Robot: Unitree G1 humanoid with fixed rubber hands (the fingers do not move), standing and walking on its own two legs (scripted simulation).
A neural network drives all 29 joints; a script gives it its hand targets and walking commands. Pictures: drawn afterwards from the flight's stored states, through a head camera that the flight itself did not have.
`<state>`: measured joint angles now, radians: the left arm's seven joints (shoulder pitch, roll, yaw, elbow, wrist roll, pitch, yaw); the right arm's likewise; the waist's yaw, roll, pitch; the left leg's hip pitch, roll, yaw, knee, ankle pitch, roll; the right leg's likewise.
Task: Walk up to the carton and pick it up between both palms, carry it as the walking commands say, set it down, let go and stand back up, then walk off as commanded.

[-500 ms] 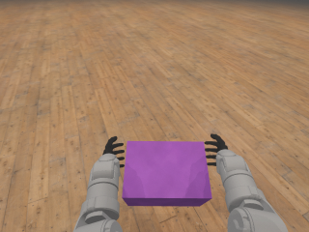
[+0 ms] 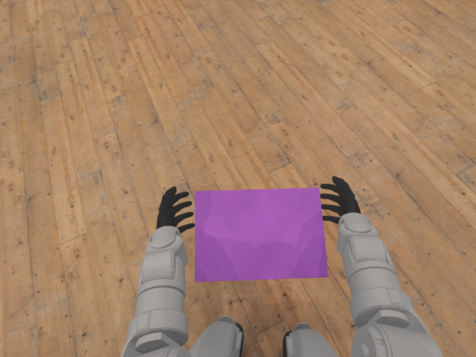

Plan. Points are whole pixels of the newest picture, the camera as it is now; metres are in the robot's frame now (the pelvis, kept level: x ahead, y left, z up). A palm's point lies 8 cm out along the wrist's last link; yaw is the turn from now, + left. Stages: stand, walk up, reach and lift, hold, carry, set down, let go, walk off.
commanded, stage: set down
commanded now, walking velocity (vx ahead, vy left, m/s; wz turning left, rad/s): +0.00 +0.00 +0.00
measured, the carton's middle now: (256, 235) +0.35 +0.03 -0.13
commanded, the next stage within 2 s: none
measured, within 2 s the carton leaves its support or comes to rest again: neither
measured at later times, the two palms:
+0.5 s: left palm (182, 232) +0.34 +0.19 -0.12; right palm (329, 219) +0.39 -0.12 -0.13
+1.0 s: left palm (190, 236) +0.36 +0.20 -0.21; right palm (319, 224) +0.41 -0.12 -0.22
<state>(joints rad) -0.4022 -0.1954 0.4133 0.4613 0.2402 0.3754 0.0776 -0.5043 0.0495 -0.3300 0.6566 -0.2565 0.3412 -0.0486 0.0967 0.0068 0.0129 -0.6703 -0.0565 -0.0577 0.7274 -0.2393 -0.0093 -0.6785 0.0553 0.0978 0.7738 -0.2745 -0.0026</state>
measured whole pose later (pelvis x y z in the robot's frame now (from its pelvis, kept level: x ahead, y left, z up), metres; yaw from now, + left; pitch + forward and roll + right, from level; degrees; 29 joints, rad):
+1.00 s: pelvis -0.02 +0.01 -0.16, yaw +0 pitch +38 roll +0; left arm -0.64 -0.11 0.36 0.58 0.07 0.30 0.26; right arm -0.77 -0.05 -0.26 0.80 -0.10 0.28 -0.14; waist 0.08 -0.03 -0.27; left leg -1.67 -0.09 -0.06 1.46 -0.45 -0.02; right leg -1.65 0.10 0.08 1.46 -0.48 0.03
